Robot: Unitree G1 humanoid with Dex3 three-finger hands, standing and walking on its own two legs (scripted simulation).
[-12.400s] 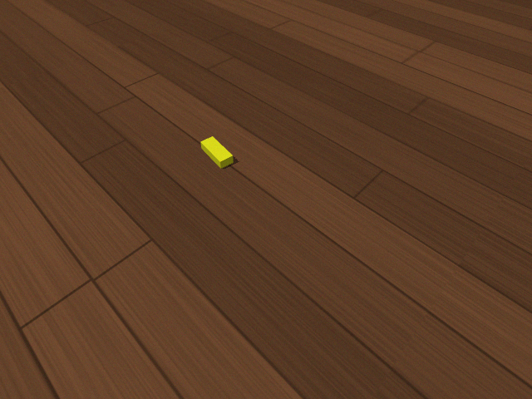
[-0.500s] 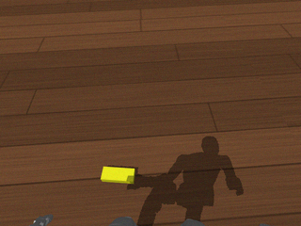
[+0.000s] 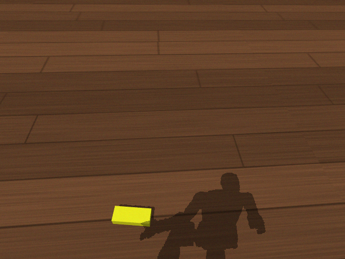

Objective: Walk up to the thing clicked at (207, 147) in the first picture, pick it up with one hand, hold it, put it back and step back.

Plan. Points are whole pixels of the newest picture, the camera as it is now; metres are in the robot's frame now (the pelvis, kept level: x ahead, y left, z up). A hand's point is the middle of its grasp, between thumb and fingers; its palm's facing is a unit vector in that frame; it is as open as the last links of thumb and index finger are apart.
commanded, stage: walk up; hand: left
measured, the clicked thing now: (132, 216) +0.44 +0.23 -0.74
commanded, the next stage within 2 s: stand in 0.98 s
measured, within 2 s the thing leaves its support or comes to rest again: neither
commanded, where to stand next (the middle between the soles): +0.05 -0.01 m, yaw -1 degrees
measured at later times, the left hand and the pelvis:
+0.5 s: hand out of the picture +0.11 +0.25 -0.14, palm faces -0.03 -0.94 -0.35, open 7.4 cm; pelvis +0.01 -0.01 +0.01, yaw -1 degrees
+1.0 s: hand out of the picture +0.09 +0.24 -0.15, palm faces -0.03 -0.94 -0.34, open 7.4 cm; pelvis +0.01 -0.01 +0.01, yaw -2 degrees
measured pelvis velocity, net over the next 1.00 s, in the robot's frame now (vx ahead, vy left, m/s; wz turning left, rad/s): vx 0.01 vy -0.01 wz -0.03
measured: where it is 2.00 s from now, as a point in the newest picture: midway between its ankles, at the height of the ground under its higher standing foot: outside the picture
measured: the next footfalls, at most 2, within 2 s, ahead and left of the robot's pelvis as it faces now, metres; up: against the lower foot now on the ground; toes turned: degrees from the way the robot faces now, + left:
none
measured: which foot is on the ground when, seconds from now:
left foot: down 0.00-1.00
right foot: down 0.00-1.00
